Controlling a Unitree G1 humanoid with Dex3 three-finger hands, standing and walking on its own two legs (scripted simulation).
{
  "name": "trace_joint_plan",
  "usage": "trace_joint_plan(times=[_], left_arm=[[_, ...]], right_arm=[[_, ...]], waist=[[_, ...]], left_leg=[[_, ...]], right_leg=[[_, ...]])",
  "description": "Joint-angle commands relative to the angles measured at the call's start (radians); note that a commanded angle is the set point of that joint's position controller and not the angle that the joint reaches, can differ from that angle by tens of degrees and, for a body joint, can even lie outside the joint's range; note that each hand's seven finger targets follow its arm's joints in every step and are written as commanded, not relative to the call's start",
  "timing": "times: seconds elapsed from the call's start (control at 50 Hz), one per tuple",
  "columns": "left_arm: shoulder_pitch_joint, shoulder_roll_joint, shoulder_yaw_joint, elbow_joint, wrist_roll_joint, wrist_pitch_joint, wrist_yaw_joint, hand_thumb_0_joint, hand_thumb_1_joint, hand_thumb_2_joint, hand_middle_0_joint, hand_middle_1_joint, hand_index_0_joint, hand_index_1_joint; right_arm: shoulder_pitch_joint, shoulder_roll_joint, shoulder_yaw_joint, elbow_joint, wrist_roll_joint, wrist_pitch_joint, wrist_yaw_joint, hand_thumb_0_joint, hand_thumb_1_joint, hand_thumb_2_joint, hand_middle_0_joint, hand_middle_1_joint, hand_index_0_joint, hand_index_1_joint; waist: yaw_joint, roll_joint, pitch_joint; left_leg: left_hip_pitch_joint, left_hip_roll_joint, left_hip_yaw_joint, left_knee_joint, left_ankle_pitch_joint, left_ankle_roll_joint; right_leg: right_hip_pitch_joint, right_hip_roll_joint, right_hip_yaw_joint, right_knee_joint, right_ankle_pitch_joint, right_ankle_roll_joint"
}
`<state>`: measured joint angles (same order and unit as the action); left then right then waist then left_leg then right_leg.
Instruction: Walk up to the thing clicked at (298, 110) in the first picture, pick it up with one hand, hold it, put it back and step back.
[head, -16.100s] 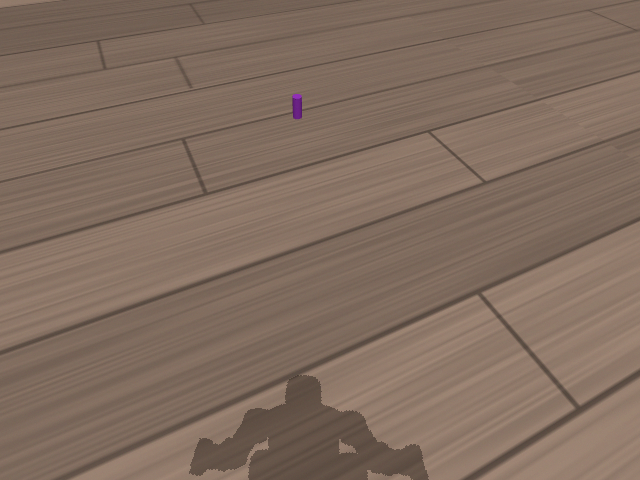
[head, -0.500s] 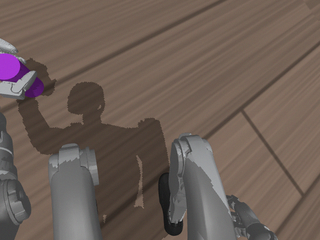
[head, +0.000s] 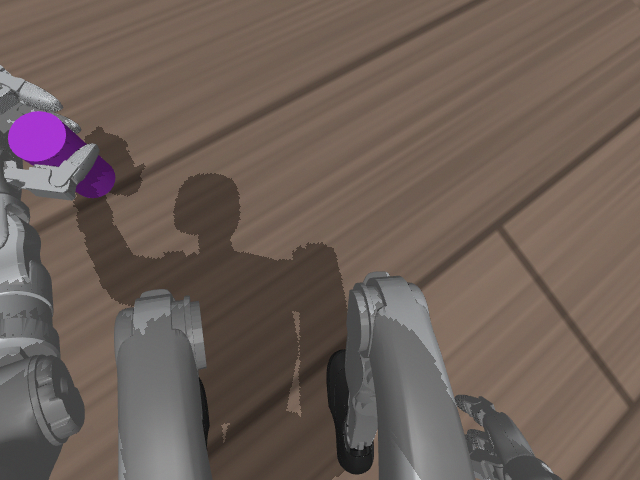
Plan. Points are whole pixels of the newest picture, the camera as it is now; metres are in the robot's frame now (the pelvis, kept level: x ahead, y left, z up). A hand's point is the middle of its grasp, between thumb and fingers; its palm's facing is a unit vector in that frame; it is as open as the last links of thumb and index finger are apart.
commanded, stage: settle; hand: left
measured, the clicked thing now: (69, 160) +0.47 +0.26 -0.08
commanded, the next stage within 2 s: lift in 0.16 s
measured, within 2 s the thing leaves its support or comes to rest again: neither
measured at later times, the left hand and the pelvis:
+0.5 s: hand (43, 136) +0.47 +0.26 -0.01, palm faces +0.20 -0.98 -0.06, open 8.1 cm; pelvis +0.00 +0.00 +0.01, yaw +1 degrees
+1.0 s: hand out of the picture +0.42 +0.25 +0.12, palm faces +0.19 -0.98 -0.04, open 8.1 cm; pelvis +0.01 +0.00 +0.11, yaw +3 degrees
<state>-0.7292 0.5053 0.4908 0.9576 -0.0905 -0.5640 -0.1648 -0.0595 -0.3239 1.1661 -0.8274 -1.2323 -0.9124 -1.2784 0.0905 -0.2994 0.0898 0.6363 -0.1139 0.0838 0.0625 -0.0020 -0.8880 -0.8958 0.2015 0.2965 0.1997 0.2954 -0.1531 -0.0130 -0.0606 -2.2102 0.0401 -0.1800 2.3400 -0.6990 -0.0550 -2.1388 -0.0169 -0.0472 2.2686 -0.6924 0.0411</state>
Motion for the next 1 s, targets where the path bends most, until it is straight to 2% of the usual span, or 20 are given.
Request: trace_joint_plan(times=[0.0, 0.14, 0.24, 0.28, 0.46, 0.54, 0.6, 0.64, 0.66, 0.68, 0.72, 0.74, 0.78, 0.8, 0.86, 0.88, 0.92, 0.94, 0.96, 0.98], left_arm=[[-0.365, 0.248, 0.041, -0.275, -0.021, -0.091, 0.012, 0.000, 0.168, 1.337, -1.328, -1.510, -1.348, -1.513], [-0.365, 0.234, 0.031, -0.261, -0.014, -0.085, 0.015, 0.000, 0.190, 1.331, -1.309, -1.489, -1.332, -1.489], [-0.350, 0.248, 0.039, -0.224, -0.009, -0.085, 0.017, 0.000, 0.207, 1.323, -1.290, -1.469, -1.313, -1.468], [-0.359, 0.229, 0.023, -0.234, -0.010, -0.087, 0.014, 0.000, 0.187, 1.271, -1.319, -1.490, -1.347, -1.478], [-0.356, 0.254, 0.022, -0.330, -0.023, -0.055, -0.022, 0.000, 0.196, 1.245, -1.304, -1.458, -1.334, -1.444], [-0.270, 0.202, 0.025, -0.292, -0.043, -0.026, -0.031, 0.000, 0.230, 1.261, -1.294, -1.459, -1.327, -1.443], [-0.309, 0.200, 0.000, -0.409, -0.041, -0.018, -0.030, 0.000, 0.215, 1.257, -1.299, -1.461, -1.333, -1.444], [-0.251, 0.155, -0.017, -0.381, -0.057, 0.001, -0.037, 0.000, 0.240, 1.253, -1.285, -1.449, -1.319, -1.432], [-0.236, 0.169, 0.005, -0.393, -0.061, 0.004, -0.035, 0.000, 0.233, 1.246, -1.278, -1.438, -1.312, -1.420], [-0.158, 0.143, -0.004, -0.363, -0.064, 0.015, -0.036, 0.000, 0.229, 1.255, -1.278, -1.443, -1.313, -1.425], [-0.201, 0.170, -0.003, -0.497, -0.068, 0.017, -0.034, 0.000, 0.253, 1.247, -1.269, -1.437, -1.308, -1.414], [-0.205, 0.155, -0.026, -0.524, -0.071, 0.026, -0.033, 0.000, 0.264, 1.248, -1.277, -1.441, -1.317, -1.417], [-0.177, 0.127, -0.026, -0.549, -0.084, 0.046, -0.029, 0.000, 0.281, 1.259, -1.290, -1.448, -1.330, -1.424], [-0.089, 0.098, -0.035, -0.500, -0.087, 0.062, -0.026, 0.000, 0.281, 1.253, -1.270, -1.434, -1.310, -1.411], [-0.148, 0.116, -0.040, -0.674, -0.096, 0.075, -0.011, 0.000, 0.297, 1.276, -1.288, -1.453, -1.326, -1.431], [-0.120, 0.094, -0.066, -0.693, -0.098, 0.086, -0.008, 0.000, 0.291, 1.276, -1.286, -1.454, -1.324, -1.433], [-0.004, 0.075, -0.056, -0.649, -0.101, 0.117, 0.005, 0.000, 0.301, 1.270, -1.272, -1.440, -1.308, -1.420], [-0.008, 0.047, -0.077, -0.673, -0.104, 0.125, 0.011, 0.000, 0.314, 1.266, -1.256, -1.426, -1.293, -1.405], [-0.074, 0.061, -0.081, -0.775, -0.103, 0.121, 0.017, 0.000, 0.323, 1.277, -1.265, -1.433, -1.298, -1.415], [-0.047, 0.059, -0.089, -0.791, -0.101, 0.129, 0.026, 0.000, 0.309, 1.276, -1.273, -1.442, -1.308, -1.424]], right_arm=[[0.153, -0.217, -0.086, -0.036, 0.003, -0.012, -0.013, 0.000, -0.886, -0.897, 0.200, 0.300, 0.200, 0.300], [0.151, -0.205, -0.087, -0.030, 0.005, -0.016, -0.015, 0.000, -0.885, -0.896, 0.200, 0.300, 0.200, 0.300], [0.159, -0.207, -0.094, -0.019, 0.009, -0.020, -0.016, 0.000, -0.883, -0.896, 0.200, 0.300, 0.200, 0.300], [0.151, -0.204, -0.095, -0.024, 0.008, -0.021, -0.015, 0.000, -0.913, -0.903, 0.200, 0.300, 0.200, 0.300], [0.168, -0.194, -0.121, -0.036, 0.034, -0.028, -0.027, 0.000, -0.902, -0.899, 0.200, 0.300, 0.200, 0.300], [0.181, -0.193, -0.136, -0.033, 0.050, -0.036, -0.035, 0.000, -0.899, -0.898, 0.200, 0.300, 0.200, 0.300], [0.174, -0.181, -0.142, -0.046, 0.057, -0.038, -0.042, 0.000, -0.895, -0.897, 0.200, 0.300, 0.200, 0.300], [0.176, -0.183, -0.147, -0.047, 0.068, -0.044, -0.044, 0.000, -0.896, -0.898, 0.200, 0.300, 0.200, 0.300], [0.177, -0.181, -0.148, -0.049, 0.071, -0.048, -0.048, 0.000, -0.895, -0.897, 0.200, 0.300, 0.200, 0.300], [0.168, -0.179, -0.154, -0.062, 0.075, -0.051, -0.050, 0.000, -0.895, -0.897, 0.200, 0.300, 0.200, 0.300], [0.170, -0.175, -0.156, -0.073, 0.080, -0.052, -0.054, 0.000, -0.894, -0.896, 0.200, 0.300, 0.200, 0.300], [0.162, -0.167, -0.154, -0.083, 0.084, -0.054, -0.057, 0.000, -0.894, -0.896, 0.200, 0.300, 0.200, 0.300], [0.159, -0.162, -0.156, -0.086, 0.094, -0.061, -0.060, 0.000, -0.892, -0.895, 0.200, 0.300, 0.200, 0.300], [0.157, -0.166, -0.161, -0.088, 0.099, -0.064, -0.063, 0.000, -0.893, -0.895, 0.200, 0.300, 0.200, 0.300], [0.150, -0.143, -0.160, -0.103, 0.106, -0.071, -0.073, 0.000, -0.892, -0.895, 0.200, 0.300, 0.200, 0.300], [0.141, -0.137, -0.158, -0.110, 0.108, -0.074, -0.074, 0.000, -0.889, -0.895, 0.200, 0.300, 0.200, 0.300], [0.139, -0.140, -0.168, -0.108, 0.118, -0.081, -0.083, 0.000, -0.894, -0.896, 0.200, 0.300, 0.200, 0.300], [0.139, -0.139, -0.169, -0.108, 0.120, -0.084, -0.084, 0.000, -0.892, -0.895, 0.200, 0.300, 0.200, 0.300], [0.140, -0.131, -0.167, -0.111, 0.121, -0.088, -0.086, 0.000, -0.888, -0.895, 0.200, 0.300, 0.200, 0.300], [0.135, -0.127, -0.166, -0.117, 0.124, -0.087, -0.089, 0.000, -0.890, -0.895, 0.200, 0.300, 0.200, 0.300]], waist=[[-0.008, 0.238, -0.716], [0.000, 0.237, -0.727], [0.004, 0.214, -0.698], [0.001, 0.226, -0.698], [0.027, 0.221, -0.802], [0.028, 0.187, -0.762], [0.047, 0.228, -0.803], [0.033, 0.207, -0.765], [0.043, 0.178, -0.761], [0.046, 0.146, -0.749], [0.064, 0.189, -0.794], [0.059, 0.191, -0.788], [0.059, 0.181, -0.778], [0.064, 0.163, -0.747], [0.075, 0.153, -0.793], [0.080, 0.167, -0.782], [0.078, 0.123, -0.735], [0.073, 0.119, -0.727], [0.082, 0.150, -0.770], [0.093, 0.166, -0.771]], left_leg=[[0.485, -0.014, 0.116, -0.271, 0.168, 0.067], [0.500, -0.015, 0.120, -0.280, 0.196, 0.066], [0.473, -0.019, 0.125, -0.294, 0.148, 0.070], [0.489, -0.019, 0.126, -0.303, 0.135, 0.069], [0.536, -0.023, 0.145, -0.335, 0.162, 0.075], [0.555, -0.024, 0.141, -0.371, 0.153, 0.076], [0.626, -0.023, 0.139, -0.411, 0.169, 0.070], [0.627, -0.023, 0.134, -0.431, 0.160, 0.072], [0.615, -0.023, 0.132, -0.438, 0.165, 0.074], [0.607, -0.023, 0.135, -0.444, 0.158, 0.079], [0.671, -0.022, 0.136, -0.480, 0.169, 0.074], [0.673, -0.022, 0.135, -0.498, 0.151, 0.075], [0.695, -0.021, 0.124, -0.531, 0.149, 0.073], [0.708, -0.020, 0.122, -0.545, 0.153, 0.073], [0.738, -0.018, 0.137, -0.574, 0.155, 0.080], [0.749, -0.019, 0.142, -0.592, 0.149, 0.078], [0.768, -0.016, 0.137, -0.620, 0.140, 0.081], [0.789, -0.014, 0.134, -0.634, 0.147, 0.080], [0.831, -0.014, 0.132, -0.650, 0.168, 0.077], [0.872, -0.015, 0.128, -0.677, 0.170, 0.074]], right_leg=[[0.375, 0.034, -0.077, -0.235, 0.211, -0.067], [0.378, 0.031, -0.070, -0.237, 0.230, -0.067], [0.366, 0.031, -0.067, -0.251, 0.184, -0.070], [0.364, 0.031, -0.069, -0.257, 0.171, -0.070], [0.441, 0.025, -0.039, -0.302, 0.198, -0.070], [0.438, 0.021, -0.041, -0.335, 0.184, -0.071], [0.443, 0.018, -0.033, -0.358, 0.190, -0.079], [0.452, 0.016, -0.036, -0.381, 0.186, -0.076], [0.468, 0.017, -0.036, -0.390, 0.190, -0.074], [0.483, 0.017, -0.031, -0.412, 0.184, -0.072], [0.516, 0.013, -0.023, -0.435, 0.189, -0.075], [0.523, 0.015, -0.022, -0.455, 0.173, -0.074], [0.523, 0.014, -0.024, -0.473, 0.172, -0.076], [0.529, 0.011, -0.023, -0.488, 0.176, -0.074], [0.621, 0.013, -0.004, -0.554, 0.183, -0.069], [0.646, 0.011, 0.004, -0.576, 0.176, -0.068], [0.657, 0.013, 0.004, -0.615, 0.166, -0.064], [0.668, 0.012, 0.004, -0.626, 0.177, -0.065], [0.693, 0.012, 0.005, -0.634, 0.197, -0.068], [0.707, 0.010, 0.005, -0.650, 0.196, -0.070]])
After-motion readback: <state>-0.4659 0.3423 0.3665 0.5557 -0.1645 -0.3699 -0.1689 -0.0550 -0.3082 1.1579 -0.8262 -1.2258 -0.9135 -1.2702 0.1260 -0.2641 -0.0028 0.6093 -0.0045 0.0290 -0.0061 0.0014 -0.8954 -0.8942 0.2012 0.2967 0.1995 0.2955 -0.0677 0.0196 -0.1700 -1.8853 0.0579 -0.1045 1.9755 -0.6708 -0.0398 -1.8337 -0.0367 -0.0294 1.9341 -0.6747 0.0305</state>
